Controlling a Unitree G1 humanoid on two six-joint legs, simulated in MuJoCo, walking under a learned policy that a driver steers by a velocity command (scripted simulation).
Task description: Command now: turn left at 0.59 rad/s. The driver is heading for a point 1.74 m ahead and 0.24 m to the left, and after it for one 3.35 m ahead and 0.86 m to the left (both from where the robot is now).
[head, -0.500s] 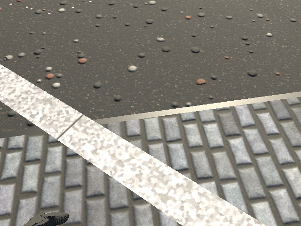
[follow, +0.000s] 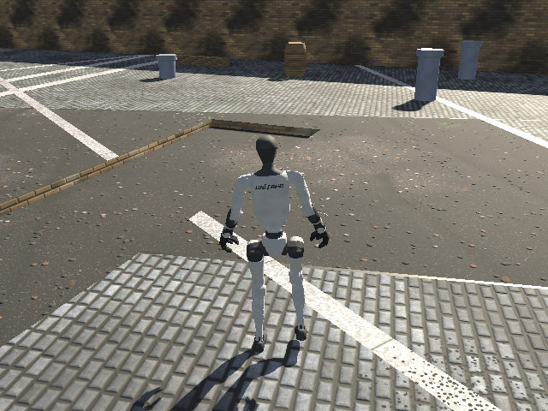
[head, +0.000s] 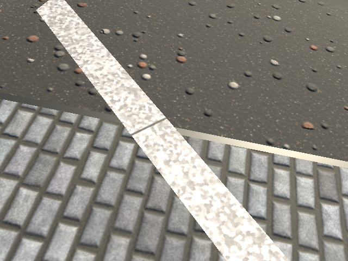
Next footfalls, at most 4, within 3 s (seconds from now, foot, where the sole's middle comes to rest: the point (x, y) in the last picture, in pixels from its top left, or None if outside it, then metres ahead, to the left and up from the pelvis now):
0.34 right None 0.07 -0.13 -0.78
0.74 left None -0.02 0.12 -0.78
1.18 right None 0.30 -0.11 -0.78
1.72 left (145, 211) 0.64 0.07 -0.78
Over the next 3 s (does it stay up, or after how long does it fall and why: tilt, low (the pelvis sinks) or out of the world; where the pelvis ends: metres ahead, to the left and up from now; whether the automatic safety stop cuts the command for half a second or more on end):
stays up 1.11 0.15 0.00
